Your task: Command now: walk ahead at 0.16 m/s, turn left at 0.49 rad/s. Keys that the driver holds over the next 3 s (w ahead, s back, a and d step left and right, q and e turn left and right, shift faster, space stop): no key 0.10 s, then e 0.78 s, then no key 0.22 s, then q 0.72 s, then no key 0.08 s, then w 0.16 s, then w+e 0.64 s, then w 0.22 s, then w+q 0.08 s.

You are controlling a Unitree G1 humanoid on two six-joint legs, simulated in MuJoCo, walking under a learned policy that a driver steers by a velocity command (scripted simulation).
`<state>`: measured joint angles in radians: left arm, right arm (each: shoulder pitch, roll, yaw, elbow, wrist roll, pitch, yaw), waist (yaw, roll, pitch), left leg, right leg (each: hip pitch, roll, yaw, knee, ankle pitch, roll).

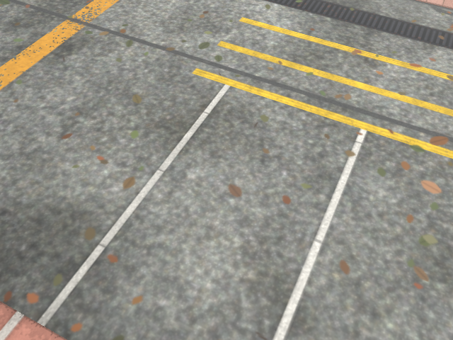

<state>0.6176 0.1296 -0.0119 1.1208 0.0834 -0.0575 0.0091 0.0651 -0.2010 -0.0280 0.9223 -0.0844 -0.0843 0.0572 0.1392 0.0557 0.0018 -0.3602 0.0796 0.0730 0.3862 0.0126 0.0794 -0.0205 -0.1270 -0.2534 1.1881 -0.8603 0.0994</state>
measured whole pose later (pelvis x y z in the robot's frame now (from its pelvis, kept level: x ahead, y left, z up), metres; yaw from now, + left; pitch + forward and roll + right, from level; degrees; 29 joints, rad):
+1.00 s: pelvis +0.11 +0.02 +0.00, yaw -20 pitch +4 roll -1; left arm 0.23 0.26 0.06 0.77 0.07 -0.03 0.00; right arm 0.29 -0.22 -0.08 0.77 -0.05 -0.07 0.00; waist -0.04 -0.04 -0.01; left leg -0.19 0.03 0.25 0.35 -0.23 0.07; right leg -0.57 -0.06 0.03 1.06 -0.28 0.12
